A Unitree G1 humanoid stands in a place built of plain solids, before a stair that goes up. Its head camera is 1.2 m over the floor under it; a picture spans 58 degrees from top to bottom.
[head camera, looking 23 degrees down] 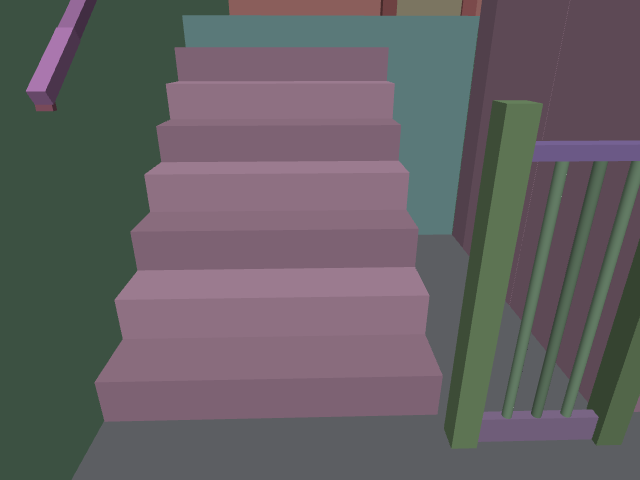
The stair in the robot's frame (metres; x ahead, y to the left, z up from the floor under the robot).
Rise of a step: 0.18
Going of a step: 0.24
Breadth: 1.20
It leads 2 degrees to the left of straight ahead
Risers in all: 8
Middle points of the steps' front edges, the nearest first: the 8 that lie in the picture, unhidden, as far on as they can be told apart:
1.19 0.17 0.18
1.43 0.18 0.36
1.67 0.18 0.53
1.92 0.19 0.71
2.16 0.20 0.89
2.41 0.20 1.07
2.65 0.21 1.25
2.90 0.22 1.42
